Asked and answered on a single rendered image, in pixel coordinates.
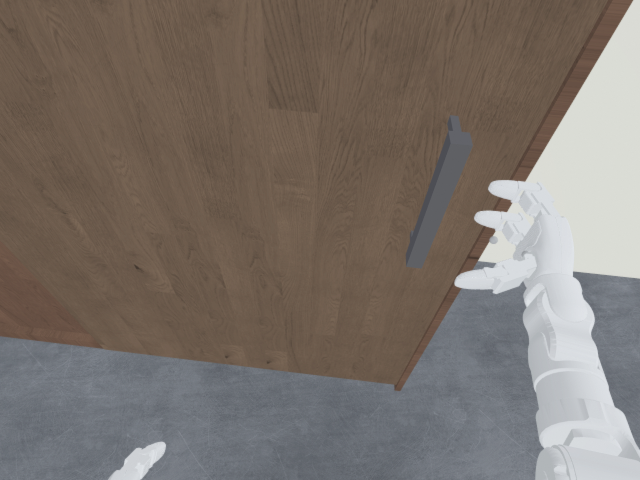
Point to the handle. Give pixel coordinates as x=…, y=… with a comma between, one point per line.
x=452, y=159

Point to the robot right upper arm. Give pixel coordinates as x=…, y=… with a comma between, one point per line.
x=561, y=462

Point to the robot right forearm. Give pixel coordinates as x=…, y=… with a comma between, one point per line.
x=575, y=405

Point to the right robot hand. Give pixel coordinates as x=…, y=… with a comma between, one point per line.
x=549, y=240

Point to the left robot hand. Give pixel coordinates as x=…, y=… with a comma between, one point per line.
x=137, y=464

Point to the wardrobe door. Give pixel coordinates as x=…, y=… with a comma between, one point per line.
x=24, y=301
x=236, y=181

